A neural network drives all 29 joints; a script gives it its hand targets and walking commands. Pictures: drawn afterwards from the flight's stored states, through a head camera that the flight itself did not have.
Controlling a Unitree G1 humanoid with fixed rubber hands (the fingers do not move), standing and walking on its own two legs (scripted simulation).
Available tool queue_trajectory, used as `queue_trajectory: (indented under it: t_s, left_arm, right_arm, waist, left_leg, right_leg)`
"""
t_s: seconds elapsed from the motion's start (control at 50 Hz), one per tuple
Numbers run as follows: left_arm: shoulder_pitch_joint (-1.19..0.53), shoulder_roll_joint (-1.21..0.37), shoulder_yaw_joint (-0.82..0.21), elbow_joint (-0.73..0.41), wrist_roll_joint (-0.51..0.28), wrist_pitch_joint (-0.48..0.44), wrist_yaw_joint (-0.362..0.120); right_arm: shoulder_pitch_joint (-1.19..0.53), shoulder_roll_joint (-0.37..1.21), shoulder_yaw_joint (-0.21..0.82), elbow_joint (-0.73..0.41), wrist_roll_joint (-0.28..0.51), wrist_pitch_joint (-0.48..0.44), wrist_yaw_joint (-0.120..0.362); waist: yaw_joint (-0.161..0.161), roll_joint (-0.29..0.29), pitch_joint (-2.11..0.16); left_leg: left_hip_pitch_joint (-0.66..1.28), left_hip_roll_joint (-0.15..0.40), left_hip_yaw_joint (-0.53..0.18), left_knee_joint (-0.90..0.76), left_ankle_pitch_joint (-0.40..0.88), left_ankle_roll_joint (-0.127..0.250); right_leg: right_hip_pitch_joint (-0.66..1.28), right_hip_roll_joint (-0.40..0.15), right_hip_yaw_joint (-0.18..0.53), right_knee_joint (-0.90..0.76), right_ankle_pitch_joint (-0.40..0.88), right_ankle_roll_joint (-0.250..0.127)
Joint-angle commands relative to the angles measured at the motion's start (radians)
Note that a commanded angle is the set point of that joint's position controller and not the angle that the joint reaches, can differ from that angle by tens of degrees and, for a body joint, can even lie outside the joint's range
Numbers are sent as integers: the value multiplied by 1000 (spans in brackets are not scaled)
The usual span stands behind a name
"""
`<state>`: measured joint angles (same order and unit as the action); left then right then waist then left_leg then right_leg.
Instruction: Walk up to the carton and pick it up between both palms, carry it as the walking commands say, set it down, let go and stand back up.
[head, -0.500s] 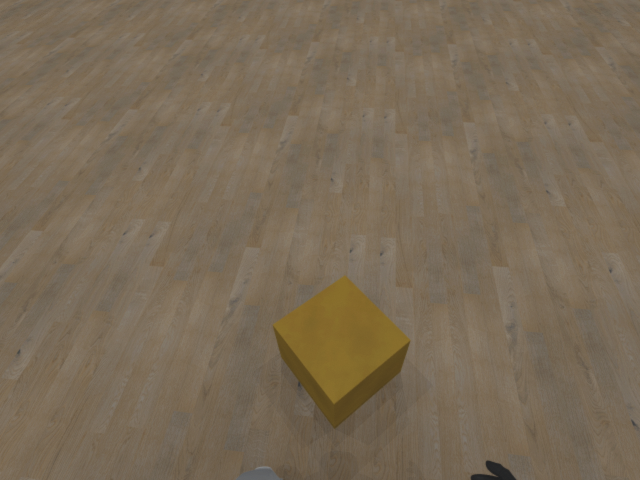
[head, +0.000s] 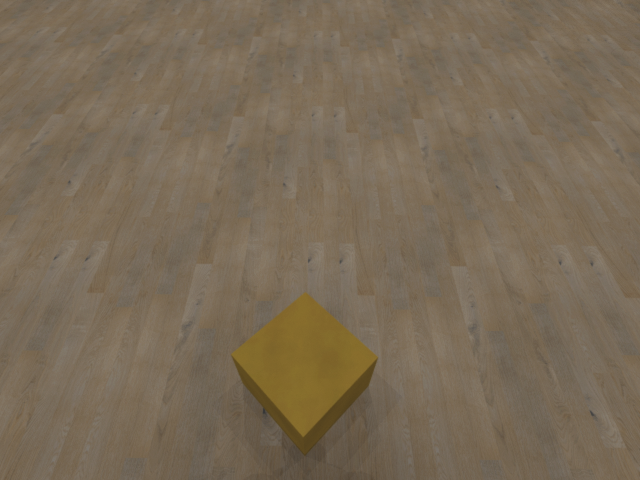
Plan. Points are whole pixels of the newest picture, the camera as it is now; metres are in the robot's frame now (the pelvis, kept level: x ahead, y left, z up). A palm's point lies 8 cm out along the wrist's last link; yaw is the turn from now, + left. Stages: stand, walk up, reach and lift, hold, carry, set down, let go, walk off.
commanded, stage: walk up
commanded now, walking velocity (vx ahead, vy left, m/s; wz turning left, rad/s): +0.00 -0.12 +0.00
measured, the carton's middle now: (305, 371) +0.49 +0.02 -0.66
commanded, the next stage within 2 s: none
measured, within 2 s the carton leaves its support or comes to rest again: neither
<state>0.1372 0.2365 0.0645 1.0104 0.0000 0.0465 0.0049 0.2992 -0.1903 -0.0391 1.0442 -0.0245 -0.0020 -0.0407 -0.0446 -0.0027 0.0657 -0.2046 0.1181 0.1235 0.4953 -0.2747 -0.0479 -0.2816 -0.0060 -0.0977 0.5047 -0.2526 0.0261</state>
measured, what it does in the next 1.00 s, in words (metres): steps on the spot: left foot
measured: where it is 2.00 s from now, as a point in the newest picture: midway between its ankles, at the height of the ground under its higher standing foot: outside the picture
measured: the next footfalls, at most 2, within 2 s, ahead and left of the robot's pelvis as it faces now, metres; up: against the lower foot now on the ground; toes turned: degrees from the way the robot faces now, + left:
left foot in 0.44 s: +0.01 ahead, +0.10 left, +0.00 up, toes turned +2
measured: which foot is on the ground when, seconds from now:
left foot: down 0.00-0.02, up 0.04-0.42, down 0.44-1.00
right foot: down 0.00-1.00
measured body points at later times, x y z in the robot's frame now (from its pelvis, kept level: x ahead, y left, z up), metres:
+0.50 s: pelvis +0.00 -0.03 +0.01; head +0.01 -0.04 +0.46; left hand +0.03 +0.19 -0.15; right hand -0.03 -0.25 -0.16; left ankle -0.03 +0.10 -0.74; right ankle +0.03 -0.10 -0.74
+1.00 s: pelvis +0.00 -0.01 +0.01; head +0.00 -0.01 +0.46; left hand -0.03 +0.21 -0.15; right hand -0.03 -0.22 -0.15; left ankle -0.03 +0.10 -0.74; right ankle +0.03 -0.10 -0.74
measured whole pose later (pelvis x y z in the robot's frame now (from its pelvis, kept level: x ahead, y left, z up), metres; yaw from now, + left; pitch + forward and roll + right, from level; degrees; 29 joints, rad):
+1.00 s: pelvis +0.00 -0.01 +0.01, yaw +1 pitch -2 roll +0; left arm 0.30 0.13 0.01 1.17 0.01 0.00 0.04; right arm 0.32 -0.12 0.00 1.17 -0.01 -0.02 -0.05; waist 0.02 0.00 0.04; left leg -0.08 -0.01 0.02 0.35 -0.24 0.02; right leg -0.17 0.01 -0.10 0.34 -0.14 -0.04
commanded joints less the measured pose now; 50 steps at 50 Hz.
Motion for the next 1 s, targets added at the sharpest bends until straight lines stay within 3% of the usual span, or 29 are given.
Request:
queue_trajectory:
  t_s: [0.0, 0.02, 0.04, 0.06, 0.08, 0.1, 0.14, 0.3, 0.36, 0.4, 0.44, 0.46, 0.48, 0.98]
  left_arm:
    - [185, 108, 31, 13, 26, -23, 4]
    - [137, 154, 28, 4, 25, -30, 8]
    - [131, 140, 20, 4, 22, -39, 14]
    - [90, 76, -10, -1, 18, -57, 17]
    - [39, 46, -25, -5, 13, -65, 19]
    - [18, 45, -33, -2, 8, -68, 22]
    - [25, 45, -37, 6, 6, -72, 23]
    - [74, 39, -33, 40, 10, -66, 29]
    - [87, 33, -29, 65, 7, -59, 30]
    - [93, 27, -28, 84, 5, -54, 28]
    - [104, 6, -33, 90, 8, -52, 28]
    - [106, -6, -34, 93, 5, -54, 28]
    - [113, -12, -35, 99, 6, -55, 28]
    - [221, -36, -47, 147, 12, -55, 35]
  right_arm:
    - [48, -104, -20, -47, 1, 12, -8]
    - [36, -39, -4, -56, 15, 24, -13]
    - [19, -65, -14, -50, 11, 43, -18]
    - [63, -43, -9, -16, 10, 54, -9]
    - [81, -32, -5, 6, 13, 59, -1]
    - [72, -44, -3, 19, 13, 62, 3]
    - [98, -58, -7, 55, 10, 66, 8]
    - [54, -36, 11, 77, 16, 54, -5]
    - [70, -16, 20, 86, 17, 34, -9]
    - [110, -9, 23, 105, 18, 16, -11]
    - [109, -32, 21, 114, 13, 0, -8]
    - [81, -32, 24, 113, 11, -4, -5]
    - [69, -19, 28, 112, 12, -8, -6]
    - [109, 2, 29, 128, 19, -18, -10]
  waist:
    - [74, -42, -123]
    - [79, -290, -107]
    - [65, -184, -104]
    - [28, -62, -95]
    - [6, -63, -68]
    - [5, -110, -57]
    - [4, -132, -67]
    - [35, -107, -23]
    - [29, -71, -24]
    - [17, -52, -34]
    - [35, -16, -14]
    - [43, 41, 18]
    - [50, 57, 20]
    - [57, 12, 38]
  left_leg:
    - [-138, 120, -97, 118, 141, 46]
    - [-245, -36, 13, 275, -314, -12]
    - [-214, -23, -102, 373, -352, 2]
    - [-170, -31, -150, 345, -271, 20]
    - [-134, -33, -167, 315, -206, 30]
    - [-132, -46, -168, 301, -170, 39]
    - [-103, -67, -157, 282, -130, 47]
    - [-61, -80, -136, 115, -133, 48]
    - [-18, -72, -135, 0, -51, 47]
    - [51, -54, -135, -135, 90, 47]
    - [63, -8, -178, -177, 130, 58]
    - [5, -9, -182, -189, 122, 58]
    - [-22, -10, -184, -211, 116, 60]
    - [-15, -16, -196, -236, 76, 83]
  right_leg:
    - [238, -191, 182, -195, 239, -65]
    - [181, -335, 361, -252, 340, -160]
    - [148, -335, 375, -250, 376, -181]
    - [140, -330, 345, -262, 386, -158]
    - [116, -290, 292, -273, 374, -140]
    - [121, -258, 263, -275, 371, -133]
    - [138, -228, 215, -267, 362, -124]
    - [146, -233, 259, -331, 59, -154]
    - [153, -231, 254, -331, 50, -154]
    - [144, -202, 225, -315, 24, -124]
    - [124, -141, 175, -278, 6, -94]
    - [154, -112, 140, -264, 44, -79]
    - [191, -106, 128, -245, 69, -76]
    - [166, -105, 129, -225, 110, -50]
